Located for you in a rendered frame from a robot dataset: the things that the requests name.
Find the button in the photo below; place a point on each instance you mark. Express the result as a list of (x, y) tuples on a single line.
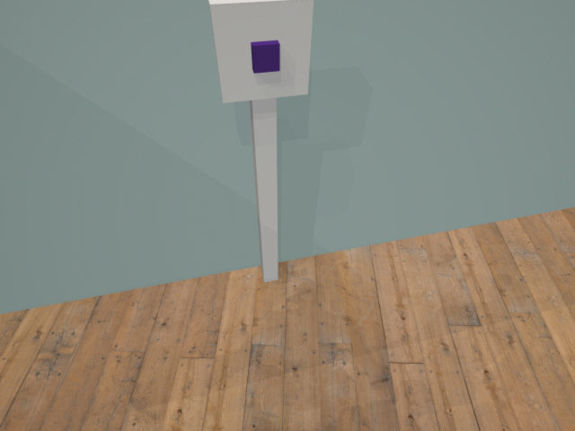
[(265, 56)]

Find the panel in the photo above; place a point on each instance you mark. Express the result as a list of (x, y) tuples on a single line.
[(235, 24)]

